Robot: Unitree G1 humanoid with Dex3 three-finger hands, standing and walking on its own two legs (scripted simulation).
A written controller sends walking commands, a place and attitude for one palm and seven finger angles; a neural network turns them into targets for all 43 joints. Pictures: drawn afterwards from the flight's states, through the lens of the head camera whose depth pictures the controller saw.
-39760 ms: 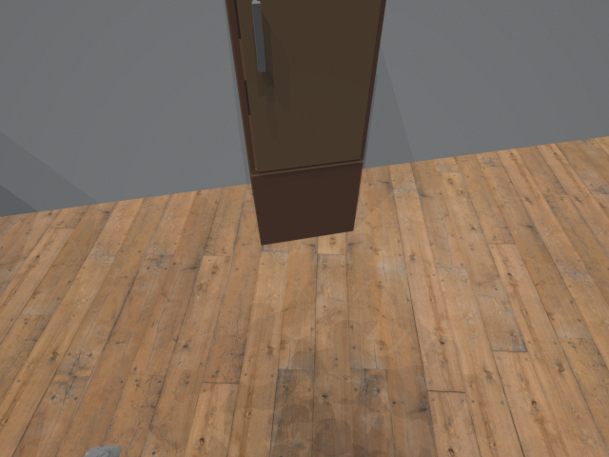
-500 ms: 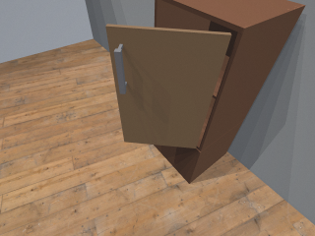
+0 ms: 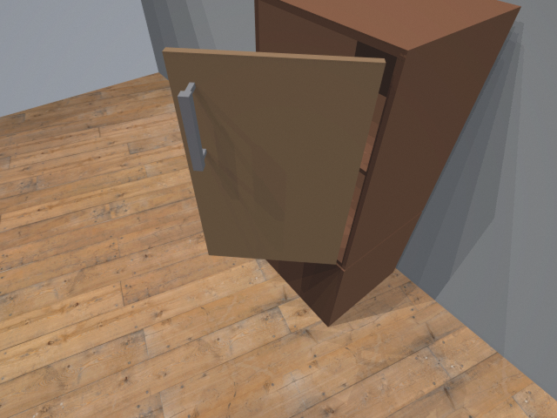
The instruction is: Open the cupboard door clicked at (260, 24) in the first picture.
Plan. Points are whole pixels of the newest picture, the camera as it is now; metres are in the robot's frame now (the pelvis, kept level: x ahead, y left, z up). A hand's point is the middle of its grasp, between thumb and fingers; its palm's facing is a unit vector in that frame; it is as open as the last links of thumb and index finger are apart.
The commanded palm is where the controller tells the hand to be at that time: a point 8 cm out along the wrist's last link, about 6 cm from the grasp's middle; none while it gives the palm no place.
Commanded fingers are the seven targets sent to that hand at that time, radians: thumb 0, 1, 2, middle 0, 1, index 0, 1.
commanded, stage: look again from close up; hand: left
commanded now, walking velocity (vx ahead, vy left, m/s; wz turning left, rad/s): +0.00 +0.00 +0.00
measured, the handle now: (195, 128) +0.59 +0.20 +0.11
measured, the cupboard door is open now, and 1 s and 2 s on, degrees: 47 47 47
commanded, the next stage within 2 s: raise the hand with hooked fingers in 0.08 s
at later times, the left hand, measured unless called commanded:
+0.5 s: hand (192, 348) +0.22 +0.14 -0.01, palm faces -0.02 -1.00 -0.03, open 8.0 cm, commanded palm +0.14 +0.22 -0.03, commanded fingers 0.00 0.50 0.73 -0.23 -0.56 -0.23 -0.56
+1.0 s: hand (152, 326) +0.23 +0.20 +0.02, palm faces +0.01 -1.00 -0.07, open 11.0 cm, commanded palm +0.20 +0.25 +0.03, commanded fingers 0.00 -0.08 0.48 -0.27 -0.93 -0.27 -0.93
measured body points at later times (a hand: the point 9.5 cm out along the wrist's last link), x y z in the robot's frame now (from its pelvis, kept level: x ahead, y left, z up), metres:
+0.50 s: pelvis +0.03 -0.03 -0.05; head +0.05 -0.03 +0.40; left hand +0.21 +0.20 +0.00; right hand +0.22 -0.28 -0.11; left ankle +0.06 +0.06 -0.74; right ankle +0.01 -0.12 -0.74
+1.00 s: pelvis +0.04 -0.04 -0.04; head +0.08 -0.05 +0.40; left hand +0.23 +0.25 +0.03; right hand +0.20 -0.27 -0.14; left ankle +0.06 +0.06 -0.74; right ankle +0.01 -0.12 -0.74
